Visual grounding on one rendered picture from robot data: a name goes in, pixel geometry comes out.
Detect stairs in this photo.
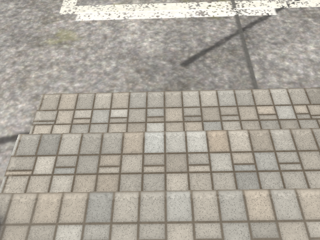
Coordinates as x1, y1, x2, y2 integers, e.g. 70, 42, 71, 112
0, 87, 320, 193

